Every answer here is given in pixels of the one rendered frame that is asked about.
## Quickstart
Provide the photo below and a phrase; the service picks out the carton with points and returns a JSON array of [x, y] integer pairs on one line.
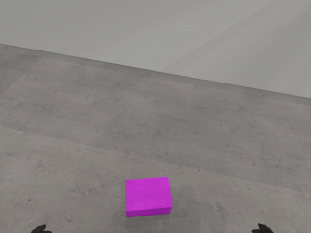
[[147, 197]]

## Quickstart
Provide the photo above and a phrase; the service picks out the right robot hand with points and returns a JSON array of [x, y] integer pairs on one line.
[[262, 229]]

